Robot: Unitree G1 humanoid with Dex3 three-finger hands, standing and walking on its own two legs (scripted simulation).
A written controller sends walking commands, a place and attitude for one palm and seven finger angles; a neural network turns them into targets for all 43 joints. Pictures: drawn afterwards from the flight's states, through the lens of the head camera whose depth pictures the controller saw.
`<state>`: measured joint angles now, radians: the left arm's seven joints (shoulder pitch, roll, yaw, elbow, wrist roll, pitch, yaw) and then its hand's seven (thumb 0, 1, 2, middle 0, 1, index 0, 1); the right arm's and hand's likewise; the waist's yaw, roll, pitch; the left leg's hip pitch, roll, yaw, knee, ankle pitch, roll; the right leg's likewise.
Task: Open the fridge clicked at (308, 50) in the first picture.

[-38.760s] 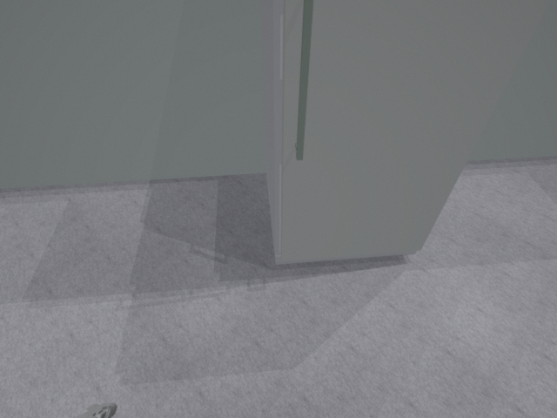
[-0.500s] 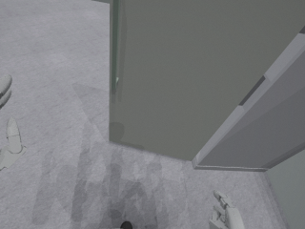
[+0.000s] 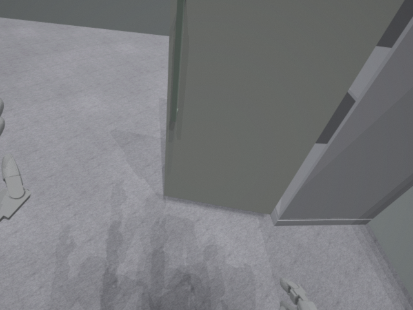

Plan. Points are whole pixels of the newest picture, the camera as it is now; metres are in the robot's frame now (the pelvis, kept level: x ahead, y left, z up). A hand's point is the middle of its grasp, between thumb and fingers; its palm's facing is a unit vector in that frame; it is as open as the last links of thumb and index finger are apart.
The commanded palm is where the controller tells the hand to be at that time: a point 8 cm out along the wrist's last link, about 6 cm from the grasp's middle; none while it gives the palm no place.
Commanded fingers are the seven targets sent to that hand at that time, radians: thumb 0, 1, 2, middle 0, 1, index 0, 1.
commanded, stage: stop stepping back and stand still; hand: left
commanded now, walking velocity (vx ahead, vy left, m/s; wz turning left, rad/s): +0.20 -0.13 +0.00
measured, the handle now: (178, 66) +0.78 +0.10 +0.09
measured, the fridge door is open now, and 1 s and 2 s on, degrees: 78 78 78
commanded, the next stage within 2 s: let the arm hang, fingers relaxed in 0.24 s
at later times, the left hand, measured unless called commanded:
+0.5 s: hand (92, 278) +0.20 +0.22 -0.07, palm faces +0.08 -0.94 -0.34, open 7.4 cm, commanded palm none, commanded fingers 0.00 0.90 0.90 -0.20 -0.30 -0.20 -0.30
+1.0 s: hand out of the picture +0.02 +0.21 -0.17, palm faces +0.09 -0.96 -0.25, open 7.3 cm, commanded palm none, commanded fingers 0.00 0.90 0.90 -0.20 -0.30 -0.20 -0.30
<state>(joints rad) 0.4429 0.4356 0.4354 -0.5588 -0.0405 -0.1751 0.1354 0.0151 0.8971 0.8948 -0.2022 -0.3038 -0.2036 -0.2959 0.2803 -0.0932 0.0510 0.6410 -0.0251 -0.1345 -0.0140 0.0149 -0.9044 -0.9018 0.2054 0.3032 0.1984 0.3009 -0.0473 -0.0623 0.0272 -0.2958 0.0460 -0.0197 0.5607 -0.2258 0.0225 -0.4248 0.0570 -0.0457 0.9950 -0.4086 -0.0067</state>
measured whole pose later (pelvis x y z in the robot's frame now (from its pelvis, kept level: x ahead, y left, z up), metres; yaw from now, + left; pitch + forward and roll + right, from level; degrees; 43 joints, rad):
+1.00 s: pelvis +0.01 +0.01 +0.00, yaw +5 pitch +0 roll -1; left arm 0.23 0.22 0.01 1.04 0.02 0.03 0.03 0.00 0.92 0.89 -0.20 -0.30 -0.20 -0.29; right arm 0.27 -0.16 0.00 1.04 -0.02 0.01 -0.05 0.01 -0.92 -0.90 0.20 0.30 0.20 0.30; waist 0.00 0.01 0.06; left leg -0.16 -0.05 0.06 0.45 -0.30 0.08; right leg -0.22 -0.02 -0.03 0.45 -0.23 0.02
